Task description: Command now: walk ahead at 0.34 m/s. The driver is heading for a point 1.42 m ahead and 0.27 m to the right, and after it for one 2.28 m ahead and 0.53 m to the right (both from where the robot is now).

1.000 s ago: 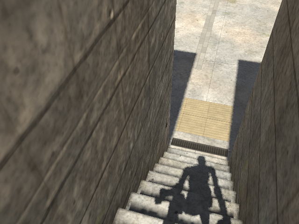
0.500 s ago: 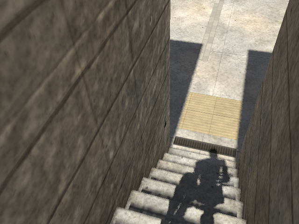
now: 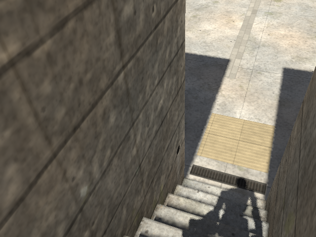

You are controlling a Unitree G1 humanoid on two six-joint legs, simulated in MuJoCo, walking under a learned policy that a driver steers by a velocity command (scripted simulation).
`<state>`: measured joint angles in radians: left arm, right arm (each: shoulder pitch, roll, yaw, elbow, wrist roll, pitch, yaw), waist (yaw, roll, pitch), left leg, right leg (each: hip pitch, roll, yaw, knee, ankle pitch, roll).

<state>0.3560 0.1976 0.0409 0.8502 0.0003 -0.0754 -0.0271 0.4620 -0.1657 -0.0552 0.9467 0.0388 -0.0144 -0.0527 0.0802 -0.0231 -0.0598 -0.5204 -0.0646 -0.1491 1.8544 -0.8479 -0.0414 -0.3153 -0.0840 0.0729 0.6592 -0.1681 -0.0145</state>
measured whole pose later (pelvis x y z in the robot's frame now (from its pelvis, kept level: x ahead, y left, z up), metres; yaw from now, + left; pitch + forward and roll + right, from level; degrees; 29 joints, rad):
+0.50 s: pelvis +0.24 +0.02 -0.21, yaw -2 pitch +1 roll -2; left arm 0.45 0.17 0.04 1.01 -0.05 -0.03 0.05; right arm 0.30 -0.22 -0.03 0.79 -0.04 -0.04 0.05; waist 0.02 0.04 0.00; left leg -0.34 0.02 0.02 0.47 -0.08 0.05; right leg -0.48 0.12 0.16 1.90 -0.88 0.03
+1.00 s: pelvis +0.31 -0.01 -0.22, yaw -1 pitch +1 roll -1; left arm 0.38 0.19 0.05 0.98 -0.03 0.03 0.02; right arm 0.19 -0.19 0.03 0.85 -0.03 0.04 -0.03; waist 0.00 0.03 0.03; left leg -0.28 0.06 0.01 0.58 -0.32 -0.03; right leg -0.18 0.02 0.12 0.51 -0.34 0.03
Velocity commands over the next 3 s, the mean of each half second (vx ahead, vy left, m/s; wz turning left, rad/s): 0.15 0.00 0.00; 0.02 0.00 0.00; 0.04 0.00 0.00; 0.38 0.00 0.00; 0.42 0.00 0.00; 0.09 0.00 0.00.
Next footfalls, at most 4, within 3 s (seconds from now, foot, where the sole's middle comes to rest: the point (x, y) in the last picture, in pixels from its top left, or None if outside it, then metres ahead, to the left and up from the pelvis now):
0.44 left None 0.34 0.12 -0.99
0.74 right None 0.30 -0.16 -0.99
2.00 left None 0.58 0.09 -1.20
2.44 right None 0.75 -0.17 -1.39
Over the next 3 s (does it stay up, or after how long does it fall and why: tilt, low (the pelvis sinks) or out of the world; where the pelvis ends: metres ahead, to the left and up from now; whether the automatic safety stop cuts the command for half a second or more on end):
stays up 0.84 -0.12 -0.62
